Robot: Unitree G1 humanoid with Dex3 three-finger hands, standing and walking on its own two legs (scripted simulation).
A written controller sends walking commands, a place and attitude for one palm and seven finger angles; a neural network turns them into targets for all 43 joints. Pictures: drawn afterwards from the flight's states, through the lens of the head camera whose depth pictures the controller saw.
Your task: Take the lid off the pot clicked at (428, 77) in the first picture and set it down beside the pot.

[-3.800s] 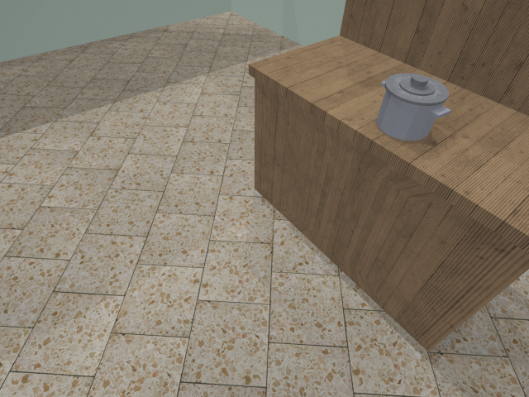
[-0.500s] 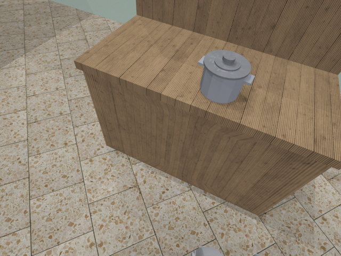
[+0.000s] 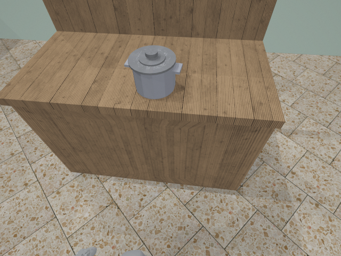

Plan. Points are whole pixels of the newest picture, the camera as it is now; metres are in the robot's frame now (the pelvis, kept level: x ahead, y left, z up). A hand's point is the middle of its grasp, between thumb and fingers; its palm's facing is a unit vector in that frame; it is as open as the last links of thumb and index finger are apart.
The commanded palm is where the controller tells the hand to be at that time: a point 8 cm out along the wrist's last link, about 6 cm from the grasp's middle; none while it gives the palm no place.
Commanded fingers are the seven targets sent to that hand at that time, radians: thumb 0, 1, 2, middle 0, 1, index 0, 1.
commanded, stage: turn to face it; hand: left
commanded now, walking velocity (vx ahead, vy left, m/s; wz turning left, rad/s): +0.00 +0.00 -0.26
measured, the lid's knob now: (151, 53) +0.72 +0.09 +0.08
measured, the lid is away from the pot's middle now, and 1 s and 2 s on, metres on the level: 0.00 0.00 0.00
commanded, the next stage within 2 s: take the last steps up to it in 0.08 s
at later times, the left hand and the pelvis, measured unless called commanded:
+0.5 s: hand out of the picture +0.12 +0.19 -0.17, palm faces -0.15 -0.97 -0.17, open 7.4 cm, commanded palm none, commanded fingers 0.00 0.90 0.90 -0.20 -0.30 -0.20 -0.30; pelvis +0.05 +0.01 +0.00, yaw -8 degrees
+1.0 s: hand (112, 249) +0.17 +0.18 -0.20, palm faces -0.04 -0.99 -0.15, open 7.3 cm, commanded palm none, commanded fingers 0.00 0.90 0.90 -0.20 -0.30 -0.20 -0.30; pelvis +0.19 +0.01 -0.02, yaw -7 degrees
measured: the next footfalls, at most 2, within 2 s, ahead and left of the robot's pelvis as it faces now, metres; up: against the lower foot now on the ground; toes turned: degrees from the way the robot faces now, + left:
left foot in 0.12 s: +0.04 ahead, +0.13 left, +0.00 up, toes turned +2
right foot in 0.56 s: +0.08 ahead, -0.12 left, +0.00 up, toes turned -14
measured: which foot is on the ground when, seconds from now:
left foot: up 0.00-0.10, down 0.12-0.56, up 0.58-0.92, down 0.94-1.00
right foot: down 0.00-0.14, up 0.16-0.54, down 0.56-0.96, up 0.98-1.00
